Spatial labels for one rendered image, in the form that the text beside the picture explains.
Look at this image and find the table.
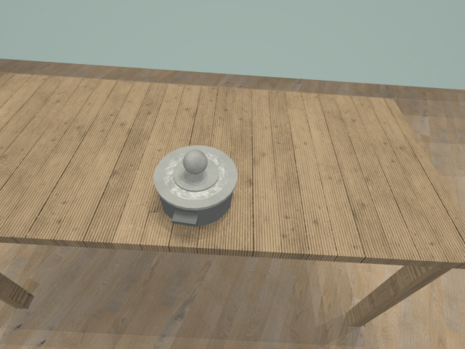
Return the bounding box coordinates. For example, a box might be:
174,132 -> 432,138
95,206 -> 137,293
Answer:
0,73 -> 465,327

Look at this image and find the pot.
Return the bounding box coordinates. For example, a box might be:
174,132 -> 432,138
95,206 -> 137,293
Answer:
160,193 -> 233,227

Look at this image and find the lid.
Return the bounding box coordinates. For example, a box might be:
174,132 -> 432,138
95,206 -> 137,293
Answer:
153,145 -> 238,210

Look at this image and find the knob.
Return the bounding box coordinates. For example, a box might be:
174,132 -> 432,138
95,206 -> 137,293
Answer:
183,150 -> 208,175

